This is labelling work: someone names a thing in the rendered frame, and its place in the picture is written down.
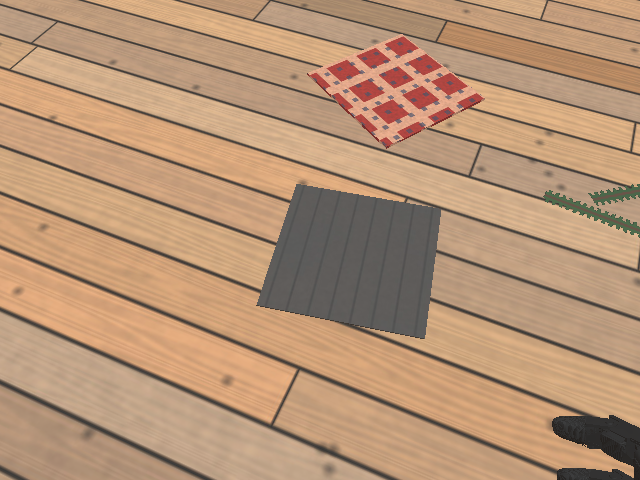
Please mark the robot right hand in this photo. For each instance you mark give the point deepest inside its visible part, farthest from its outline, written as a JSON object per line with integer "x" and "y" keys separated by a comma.
{"x": 614, "y": 436}

